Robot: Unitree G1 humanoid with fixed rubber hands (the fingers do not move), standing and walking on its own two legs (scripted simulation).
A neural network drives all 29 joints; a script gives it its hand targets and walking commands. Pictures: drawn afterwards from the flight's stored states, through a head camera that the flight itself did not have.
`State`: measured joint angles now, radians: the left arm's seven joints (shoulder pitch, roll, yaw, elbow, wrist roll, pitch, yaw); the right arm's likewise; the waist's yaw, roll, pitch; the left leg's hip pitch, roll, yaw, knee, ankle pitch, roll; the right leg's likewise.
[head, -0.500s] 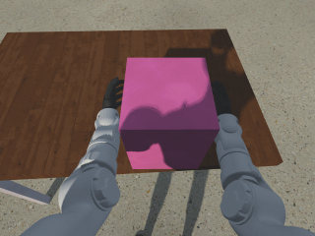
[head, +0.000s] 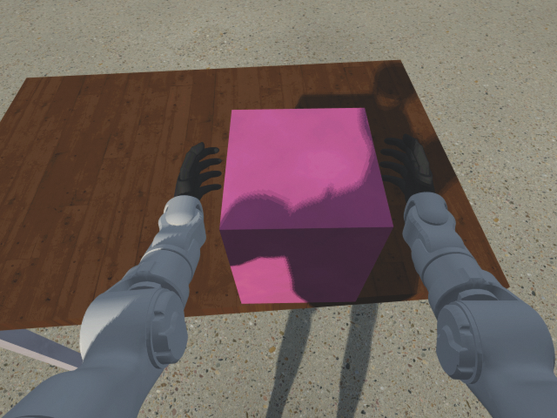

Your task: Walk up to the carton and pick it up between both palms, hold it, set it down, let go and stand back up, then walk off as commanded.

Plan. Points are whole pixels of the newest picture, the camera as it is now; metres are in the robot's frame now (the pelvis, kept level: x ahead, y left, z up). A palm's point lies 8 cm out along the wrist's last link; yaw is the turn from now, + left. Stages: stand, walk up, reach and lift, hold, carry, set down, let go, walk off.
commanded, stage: set down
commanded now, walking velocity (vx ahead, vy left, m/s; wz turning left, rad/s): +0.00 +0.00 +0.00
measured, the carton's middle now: (298, 213) +0.43 +0.03 +0.01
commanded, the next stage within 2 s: none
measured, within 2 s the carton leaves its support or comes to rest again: neither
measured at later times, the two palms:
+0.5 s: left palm (170, 237) +0.35 +0.21 +0.04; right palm (427, 235) +0.38 -0.16 +0.04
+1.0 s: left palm (154, 284) +0.28 +0.22 +0.02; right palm (451, 290) +0.31 -0.19 +0.01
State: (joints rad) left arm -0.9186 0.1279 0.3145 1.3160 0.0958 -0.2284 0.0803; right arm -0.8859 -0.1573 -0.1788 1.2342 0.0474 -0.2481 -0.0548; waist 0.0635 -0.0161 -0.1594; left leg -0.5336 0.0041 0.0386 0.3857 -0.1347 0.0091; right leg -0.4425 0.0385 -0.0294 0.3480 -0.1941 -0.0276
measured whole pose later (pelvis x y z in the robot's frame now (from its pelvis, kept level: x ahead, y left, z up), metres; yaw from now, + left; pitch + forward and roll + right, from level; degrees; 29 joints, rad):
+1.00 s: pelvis -0.03 +0.00 +0.00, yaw +0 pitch +10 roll -1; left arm -0.33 0.12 0.12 0.79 -0.02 -0.26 0.08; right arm -0.45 -0.22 0.01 1.10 0.23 -0.33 0.02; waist 0.06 -0.02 -0.17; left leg -0.45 0.01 0.04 0.39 -0.11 0.02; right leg -0.36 0.05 -0.03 0.35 -0.16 -0.03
